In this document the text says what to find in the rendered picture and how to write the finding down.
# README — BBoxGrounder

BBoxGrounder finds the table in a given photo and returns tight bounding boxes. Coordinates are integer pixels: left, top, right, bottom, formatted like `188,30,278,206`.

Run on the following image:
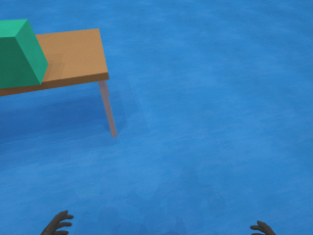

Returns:
0,28,117,137

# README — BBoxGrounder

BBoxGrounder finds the robot left hand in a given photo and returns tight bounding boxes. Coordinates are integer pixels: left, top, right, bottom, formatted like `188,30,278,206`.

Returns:
40,210,74,235

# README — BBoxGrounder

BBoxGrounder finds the robot right hand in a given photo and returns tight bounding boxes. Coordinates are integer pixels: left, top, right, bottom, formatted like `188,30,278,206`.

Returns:
250,220,276,235

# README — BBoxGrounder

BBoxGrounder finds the carton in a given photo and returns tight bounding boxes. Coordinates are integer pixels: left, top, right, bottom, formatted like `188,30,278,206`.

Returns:
0,19,49,89

